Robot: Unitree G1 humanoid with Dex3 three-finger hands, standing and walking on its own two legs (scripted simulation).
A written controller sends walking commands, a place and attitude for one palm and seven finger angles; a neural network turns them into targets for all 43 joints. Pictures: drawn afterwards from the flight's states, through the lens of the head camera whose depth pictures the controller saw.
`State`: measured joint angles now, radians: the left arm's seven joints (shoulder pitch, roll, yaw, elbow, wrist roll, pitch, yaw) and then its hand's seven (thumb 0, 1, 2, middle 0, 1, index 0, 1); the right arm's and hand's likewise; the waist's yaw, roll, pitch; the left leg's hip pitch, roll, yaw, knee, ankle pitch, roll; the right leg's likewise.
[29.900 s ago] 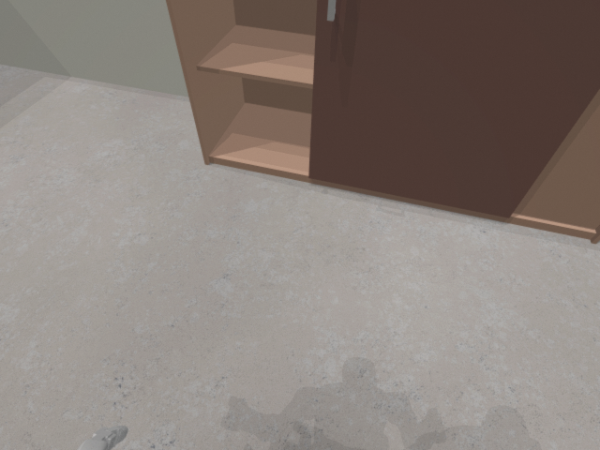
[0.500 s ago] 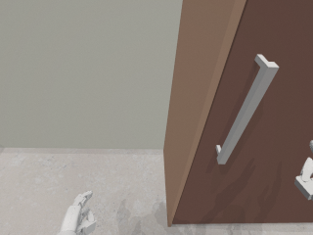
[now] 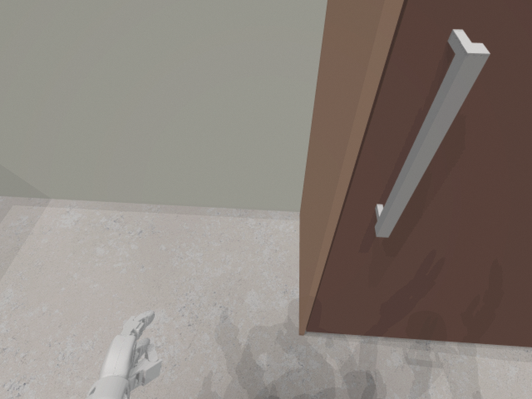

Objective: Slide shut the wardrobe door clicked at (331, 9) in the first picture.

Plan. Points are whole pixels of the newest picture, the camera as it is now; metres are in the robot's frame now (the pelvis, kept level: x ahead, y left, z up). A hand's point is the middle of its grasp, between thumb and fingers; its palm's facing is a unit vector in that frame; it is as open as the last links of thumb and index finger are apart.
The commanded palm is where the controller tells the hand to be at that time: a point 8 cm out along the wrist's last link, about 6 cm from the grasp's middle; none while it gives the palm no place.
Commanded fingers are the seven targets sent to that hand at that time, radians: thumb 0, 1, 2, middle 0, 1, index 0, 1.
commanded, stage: step back with the hand held close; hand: right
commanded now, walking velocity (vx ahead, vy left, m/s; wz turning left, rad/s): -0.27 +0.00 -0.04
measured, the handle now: (411, 156) +0.39 -0.18 +0.17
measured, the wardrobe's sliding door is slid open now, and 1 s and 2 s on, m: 0.00 0.00 0.00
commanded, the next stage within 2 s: stop stepping back and stand still in 0.76 s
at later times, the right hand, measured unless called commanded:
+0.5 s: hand out of the picture +0.09 -0.28 +0.17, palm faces +0.56 +0.69 -0.46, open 7.4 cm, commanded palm +0.03 -0.31 +0.18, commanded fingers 0.00 -0.90 -0.90 0.20 0.30 0.20 0.30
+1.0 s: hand out of the picture -0.01 -0.29 +0.18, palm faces +0.49 +0.82 -0.31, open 7.4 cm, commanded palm -0.07 -0.32 +0.18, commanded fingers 0.00 -0.90 -0.90 0.20 0.30 0.20 0.30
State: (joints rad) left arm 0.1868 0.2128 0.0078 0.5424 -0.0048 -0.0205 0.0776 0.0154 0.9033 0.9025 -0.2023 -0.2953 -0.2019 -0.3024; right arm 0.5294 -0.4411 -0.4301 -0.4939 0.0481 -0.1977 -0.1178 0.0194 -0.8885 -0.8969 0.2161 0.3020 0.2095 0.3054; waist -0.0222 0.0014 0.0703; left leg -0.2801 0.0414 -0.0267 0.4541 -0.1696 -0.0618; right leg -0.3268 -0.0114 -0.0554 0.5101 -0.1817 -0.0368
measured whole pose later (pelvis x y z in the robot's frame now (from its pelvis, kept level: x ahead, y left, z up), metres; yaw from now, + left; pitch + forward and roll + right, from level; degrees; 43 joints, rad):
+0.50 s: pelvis -0.08 +0.01 -0.02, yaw -7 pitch -2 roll +2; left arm 0.21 0.21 0.02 0.60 0.01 -0.14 0.06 0.02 0.90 0.90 -0.20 -0.30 -0.20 -0.30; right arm 0.47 -0.41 -0.48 -0.52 0.01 -0.31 -0.13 0.02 -0.89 -0.90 0.21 0.30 0.21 0.31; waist -0.03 0.00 0.07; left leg -0.43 -0.02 -0.10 0.65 -0.20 -0.05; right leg -0.54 -0.01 -0.03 0.74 -0.35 -0.04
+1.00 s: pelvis -0.21 -0.02 -0.01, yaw +0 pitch -1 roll +1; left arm 0.22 0.17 -0.02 0.65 0.01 -0.15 0.06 0.02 0.90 0.90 -0.21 -0.30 -0.21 -0.30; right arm 0.41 -0.39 -0.41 -0.47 0.04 -0.27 -0.13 0.02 -0.89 -0.90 0.21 0.30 0.21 0.31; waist -0.05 0.06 -0.01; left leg -0.27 0.03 -0.09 0.58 -0.30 -0.05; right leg -0.42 -0.02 -0.05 0.73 -0.33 0.02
